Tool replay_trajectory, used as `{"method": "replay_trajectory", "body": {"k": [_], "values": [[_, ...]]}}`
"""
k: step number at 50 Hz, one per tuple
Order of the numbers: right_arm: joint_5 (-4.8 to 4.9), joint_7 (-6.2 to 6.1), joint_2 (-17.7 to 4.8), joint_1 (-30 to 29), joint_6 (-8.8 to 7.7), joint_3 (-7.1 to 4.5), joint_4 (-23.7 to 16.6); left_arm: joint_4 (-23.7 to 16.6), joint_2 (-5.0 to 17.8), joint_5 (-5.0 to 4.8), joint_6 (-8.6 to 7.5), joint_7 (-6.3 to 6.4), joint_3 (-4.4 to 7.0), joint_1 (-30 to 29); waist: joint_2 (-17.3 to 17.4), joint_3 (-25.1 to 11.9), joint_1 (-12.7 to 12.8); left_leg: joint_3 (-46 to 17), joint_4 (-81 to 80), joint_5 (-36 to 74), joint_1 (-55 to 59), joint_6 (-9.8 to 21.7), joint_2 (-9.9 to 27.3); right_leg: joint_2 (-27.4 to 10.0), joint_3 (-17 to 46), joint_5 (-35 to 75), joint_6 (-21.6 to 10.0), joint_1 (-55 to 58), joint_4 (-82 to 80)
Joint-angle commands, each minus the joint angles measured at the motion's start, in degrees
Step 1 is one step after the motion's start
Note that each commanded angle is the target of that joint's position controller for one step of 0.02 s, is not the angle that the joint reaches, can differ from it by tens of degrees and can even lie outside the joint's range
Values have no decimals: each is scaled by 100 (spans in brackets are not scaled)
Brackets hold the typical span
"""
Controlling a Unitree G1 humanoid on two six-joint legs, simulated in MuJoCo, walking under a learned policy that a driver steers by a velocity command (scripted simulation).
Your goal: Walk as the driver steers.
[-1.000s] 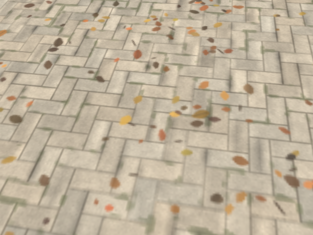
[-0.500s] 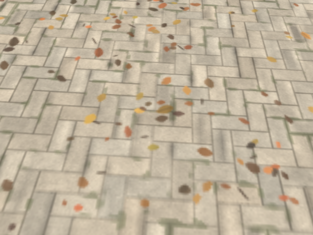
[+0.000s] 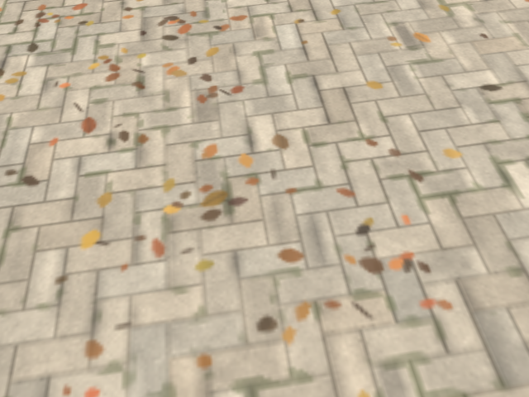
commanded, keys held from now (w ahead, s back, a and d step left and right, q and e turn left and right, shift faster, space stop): q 0.50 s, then no key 0.42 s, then w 0.04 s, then w+e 0.04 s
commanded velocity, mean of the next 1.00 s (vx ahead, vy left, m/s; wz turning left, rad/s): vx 0.01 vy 0.00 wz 0.31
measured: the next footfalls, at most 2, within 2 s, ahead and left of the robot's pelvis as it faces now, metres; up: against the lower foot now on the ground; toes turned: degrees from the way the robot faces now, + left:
left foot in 0.16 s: +0.01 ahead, +0.11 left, +0.00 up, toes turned +4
right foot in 0.60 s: +0.08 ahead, -0.09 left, +0.00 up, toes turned +23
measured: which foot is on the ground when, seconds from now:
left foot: up 0.00-0.14, down 0.16-0.58, up 0.60-0.94, down 0.96-1.00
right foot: down 0.00-0.18, up 0.20-0.58, down 0.60-0.98, up 1.00-1.00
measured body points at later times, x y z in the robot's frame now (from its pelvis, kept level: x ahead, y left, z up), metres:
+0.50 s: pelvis -0.01 +0.01 +0.00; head +0.04 +0.02 +0.45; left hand +0.05 +0.31 -0.12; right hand +0.15 -0.26 -0.12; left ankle -0.03 +0.11 -0.74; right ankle +0.03 -0.12 -0.71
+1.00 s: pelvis +0.01 -0.02 +0.00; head +0.02 -0.02 +0.45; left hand -0.02 +0.25 -0.14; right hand +0.17 -0.24 -0.14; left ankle -0.07 +0.08 -0.75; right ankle +0.04 -0.10 -0.74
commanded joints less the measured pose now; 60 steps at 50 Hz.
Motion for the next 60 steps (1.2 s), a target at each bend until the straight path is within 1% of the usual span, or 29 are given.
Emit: {"method": "replay_trajectory", "body": {"k": [1, 5, 7, 8, 9, 10, 11, 13, 16, 22, 25, 28, 29, 30, 31, 32, 33, 35, 38, 42, 45, 47, 48, 49, 50, 52, 53, 56, 60], "values": [[31, -21, -534, -160, -101, -91, -284, -104, 1121, -10, -25, 85, 244, 141, -826, -142, 211, 70, -285, -226, 148, 89, -137, -1723, 1145, 527, -691, -24, -577], [54, -37, -389, 63, -208, -57, -247, -51, 1147, -79, 10, 140, 302, 54, -666, -263, 91, 222, -689, -261, 214, 228, -163, -1927, 1115, 1676, -773, 259, -82], [47, -42, -334, 243, -274, -34, -225, -17, 1180, -90, 26, 159, 345, -22, -546, -324, -79, 123, -1705, 628, 663, 355, -157, -1796, 841, 1839, -513, 131, 308], [-6, -53, -539, 285, -314, -77, -240, -62, 1131, -78, 16, 157, 353, -59, -260, -347, -65, -459, -2097, 1216, 907, 501, 99, -1533, 594, 1471, -255, -139, 769], [-91, -61, -1047, 515, -372, -185, -274, -240, 934, -71, 26, 141, 332, -57, 626, -507, 30, -1931, -2350, 2797, 1335, 852, 1184, -802, -35, 295, 78, -821, 1894], [-8, -20, -1291, 549, -359, -271, -242, -378, 707, -106, 88, 182, 277, -452, 1287, -156, -191, -2905, -2540, 4297, 1246, 1685, 1949, 54, -394, -2056, 317, -1746, 2588], [-5, -4, -1118, 660, -361, -259, -228, -317, 784, -40, 128, 172, 283, -383, 646, -203, -146, -2749, -2598, 4151, 1295, 1934, 1895, -153, 17, -2369, 382, -1873, 3532], [40, -45, -903, 69, -284, -256, -388, -203, 833, -94, 136, 106, 319, -257, 220, -116, 131, -1946, -2530, 3451, 1173, 1581, 1194, -345, 152, -1719, 507, -1975, 3880], [55, -53, -795, 56, -229, -268, -468, -234, 870, -47, 120, 14, 319, -275, 358, -386, 73, -1640, -2380, 3537, 1498, 1398, 775, -357, 34, -1375, 724, -2021, 3663], [3, -39, -1087, 363, -177, -412, -465, -505, 866, -126, 82, 50, 255, -561, 531, -532, -200, -2163, -2143, 3559, 1644, 1448, 841, -342, 46, -1434, 776, -1848, 2593], [-10, 15, -1168, 76, -141, -453, -578, -560, 929, -153, 36, 67, 250, -385, 651, -590, -117, -2413, -2050, 3604, 1302, 1288, 747, -236, 62, -1397, 680, -1275, 2023], [46, 19, -1083, -400, -104, -424, -684, -410, 877, -136, -42, 108, 242, 277, 617, -653, 260, -2346, -1758, 3054, 776, 848, 459, -231, -49, -531, 554, -99, 427], [70, 2, -927, -384, -114, -372, -706, -390, 977, -73, -90, 155, 265, 378, 330, -627, 287, -2200, -1497, 2169, 380, 560, 192, -529, 246, -158, 483, 396, -332], [41, 2, -482, 33, -136, -258, -709, -488, 1373, 24, -117, 197, 304, 283, -981, -692, 39, -1424, -450, 397, -151, 264, -450, -1918, 1754, -310, 228, 764, -960], [21, -68, -632, 175, -122, -307, -726, -588, 1861, -8, -69, 144, 391, 47, -1564, -586, 3, -707, 337, -1370, -651, 167, -1158, -2733, 2815, 526, -535, 266, -879], [-56, -96, -894, 157, -100, -354, -645, -543, 1590, -4, -62, 92, 345, 158, -1151, -493, 31, -845, 1200, -1361, -513, 172, -830, -2807, 2861, 639, -904, -115, -848], [-18, -72, -919, 88, -89, -381, -533, -569, 1180, -50, -85, 60, 232, -109, -768, -223, -84, -933, 1485, -950, -452, 183, -728, -2401, 2262, 559, -813, -354, -801], [-10, 18, -774, 142, -64, -343, -407, -616, 941, -47, -129, 74, 153, -418, -1004, -188, -189, -769, 1577, -408, -378, 80, -665, -1750, 1333, 983, -487, -235, -682], [-3, 63, -607, 14, -50, -241, -307, -396, 906, -68, -182, 86, 120, 0, -1027, -384, 4, -598, 1020, -367, -290, -93, -664, -1584, 963, 1943, -507, 336, -426], [49, -9, -442, -253, -22, -104, -201, -149, 996, -46, -153, 61, 124, 268, -1174, -423, 190, -215, -425, -557, 260, -78, -470, -1627, 1009, 1762, -574, 480, -301], [91, -93, -410, -84, -60, -56, -6, 13, 1061, -37, -96, 34, 150, 298, -1177, -417, 106, 39, -1710, 128, 815, 72, -422, -1591, 1084, 2028, -481, 365, -99], [12, -149, -394, 198, -158, -2, 193, 106, 924, -58, -116, 17, 105, 342, -822, -654, -25, -297, -2895, 1330, 1915, 218, -120, -1503, 1059, 1230, -81, -142, -68], [-103, -174, -635, 332, -231, -20, 243, 81, 806, -76, -153, -32, 76, 390, -348, -786, 29, -983, -2794, 986, 2448, 378, 465, -1248, 873, 15, 110, -697, 143], [-53, -138, -1002, 245, -237, -127, 355, 76, 677, -137, -132, -56, 61, 352, 482, -406, 146, -1383, -2710, -224, 1918, 786, 744, -484, 184, -1195, 118, -1075, 422], [-50, -89, -1001, 355, -247, -169, 388, 57, 793, -33, -94, -62, 88, 51, 715, -75, -132, -1888, -3126, -1650, 1596, 1103, 1076, -267, -120, -1585, 100, -1349, 1154], [-134, -90, -879, 388, -323, -163, 397, -80, 867, -28, -92, -129, 155, -305, 933, 629, -283, -2358, -3819, -2245, 1227, 1420, 1554, -393, -147, -1784, 84, -2084, 2362], [-141, -114, -800, 470, -390, -149, 436, -99, 910, -44, -117, -172, 199, -292, 831, 778, -238, -2301, -3917, -1935, 1366, 1466, 1623, -525, 26, -1765, 65, -2460, 2768], [-80, -141, -708, 448, -604, -155, 438, -11, 803, -24, -244, -294, 230, -91, 465, 482, -102, -1388, -3734, -522, 2017, 1291, 1366, -697, 38, -1311, 138, -2684, 2866], [-108, -86, -785, 455, -755, -190, 420, -243, 668, -27, -210, -419, 215, -471, 578, 337, -146, -587, -3532, 91, 1558, 1157, 1314, -785, -364, -1093, 191, -1889, 2063]]}}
